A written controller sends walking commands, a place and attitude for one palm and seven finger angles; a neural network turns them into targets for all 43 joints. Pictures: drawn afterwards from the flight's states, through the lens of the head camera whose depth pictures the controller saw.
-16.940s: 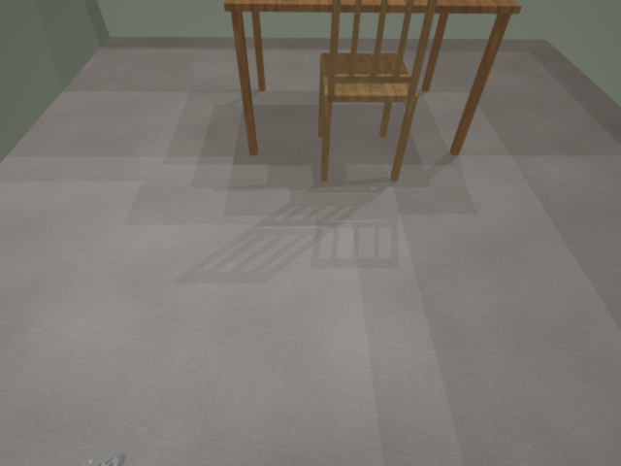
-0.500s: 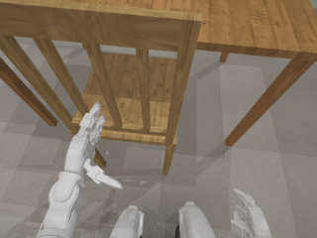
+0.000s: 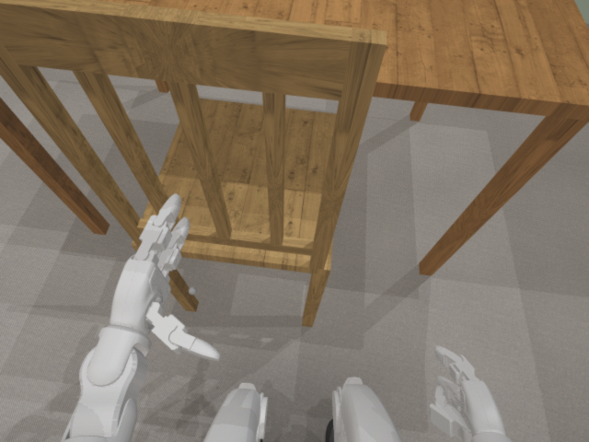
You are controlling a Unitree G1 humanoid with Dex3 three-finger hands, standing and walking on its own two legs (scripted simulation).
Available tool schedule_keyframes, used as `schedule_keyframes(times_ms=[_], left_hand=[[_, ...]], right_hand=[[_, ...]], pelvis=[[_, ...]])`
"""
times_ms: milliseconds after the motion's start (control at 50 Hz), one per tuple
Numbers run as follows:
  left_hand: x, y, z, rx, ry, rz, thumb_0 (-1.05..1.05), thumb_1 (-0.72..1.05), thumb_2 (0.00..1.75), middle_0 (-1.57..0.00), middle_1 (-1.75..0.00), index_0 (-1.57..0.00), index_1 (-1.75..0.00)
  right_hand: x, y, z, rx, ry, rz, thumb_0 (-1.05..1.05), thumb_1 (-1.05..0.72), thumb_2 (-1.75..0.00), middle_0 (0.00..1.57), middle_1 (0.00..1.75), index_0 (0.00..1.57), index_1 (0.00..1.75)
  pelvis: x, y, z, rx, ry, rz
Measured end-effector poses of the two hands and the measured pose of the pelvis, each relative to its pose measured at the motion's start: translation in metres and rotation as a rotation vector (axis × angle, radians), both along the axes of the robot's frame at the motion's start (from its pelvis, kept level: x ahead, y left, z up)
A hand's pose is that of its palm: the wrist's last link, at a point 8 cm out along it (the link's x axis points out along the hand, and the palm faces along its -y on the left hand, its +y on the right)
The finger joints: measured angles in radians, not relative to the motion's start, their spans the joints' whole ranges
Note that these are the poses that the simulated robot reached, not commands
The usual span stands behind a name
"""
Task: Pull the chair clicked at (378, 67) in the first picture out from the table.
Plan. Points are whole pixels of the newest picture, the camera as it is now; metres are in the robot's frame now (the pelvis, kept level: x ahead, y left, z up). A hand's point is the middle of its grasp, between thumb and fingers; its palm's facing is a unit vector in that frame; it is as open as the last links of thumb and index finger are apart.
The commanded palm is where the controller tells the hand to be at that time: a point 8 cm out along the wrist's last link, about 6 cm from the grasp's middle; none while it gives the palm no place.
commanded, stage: push the fingers through the gap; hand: left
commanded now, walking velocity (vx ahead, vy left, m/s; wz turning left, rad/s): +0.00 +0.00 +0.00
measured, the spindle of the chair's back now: (209, 178) +0.45 +0.13 +0.06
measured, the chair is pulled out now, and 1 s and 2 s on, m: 0.00 0.00 0.00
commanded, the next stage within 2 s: hook a spindle and tug to test in 1.62 s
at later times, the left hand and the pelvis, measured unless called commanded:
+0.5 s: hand (207, 263) +0.34 +0.13 +0.02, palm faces -0.15 -0.99 -0.02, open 16.9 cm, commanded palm +0.33 +0.18 +0.03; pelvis +0.00 +0.00 +0.00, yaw +0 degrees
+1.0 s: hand (218, 230) +0.39 +0.12 +0.02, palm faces -0.14 -0.99 -0.03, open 16.9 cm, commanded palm +0.37 +0.17 +0.03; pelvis +0.00 +0.00 +0.00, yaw +0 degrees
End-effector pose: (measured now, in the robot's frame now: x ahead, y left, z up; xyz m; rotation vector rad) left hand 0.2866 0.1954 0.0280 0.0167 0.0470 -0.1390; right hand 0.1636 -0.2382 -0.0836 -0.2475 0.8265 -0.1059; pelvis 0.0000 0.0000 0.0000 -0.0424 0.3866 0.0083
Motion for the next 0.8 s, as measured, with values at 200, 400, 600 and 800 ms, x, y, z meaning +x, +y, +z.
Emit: schedule_keyframes(times_ms=[200,400,600,800], left_hand=[[0.009,-0.008,-0.006,0.000,-0.006,-0.020,-0.02,-0.50,0.30,-0.06,-0.08,-0.06,-0.08],[0.031,-0.009,-0.002,0.003,-0.008,-0.013,-0.02,-0.50,0.30,-0.06,-0.08,-0.06,-0.08],[0.049,-0.015,-0.003,0.004,-0.014,-0.013,-0.02,-0.50,0.30,-0.06,-0.08,-0.06,-0.08],[0.068,-0.017,-0.003,0.011,-0.017,0.001,-0.02,-0.50,0.30,-0.06,-0.08,-0.06,-0.08]], right_hand=[[-0.002,0.003,-0.005,-0.013,0.005,0.013,0.01,-0.90,-0.90,0.20,0.30,0.20,0.30],[-0.017,0.002,-0.009,0.000,0.054,-0.016,0.01,-0.90,-0.90,0.20,0.30,0.20,0.30],[-0.030,-0.005,-0.012,-0.015,0.102,-0.037,0.01,-0.90,-0.90,0.20,0.30,0.20,0.30],[-0.039,-0.010,-0.016,-0.012,0.139,-0.052,0.01,-0.90,-0.90,0.20,0.30,0.20,0.30]], pelvis=[[-0.003,0.002,-0.004,-0.004,0.005,0.006],[-0.004,0.003,-0.002,-0.001,0.008,-0.003],[-0.003,0.002,-0.001,0.002,0.012,-0.004],[-0.003,0.001,-0.001,0.007,0.019,-0.009]])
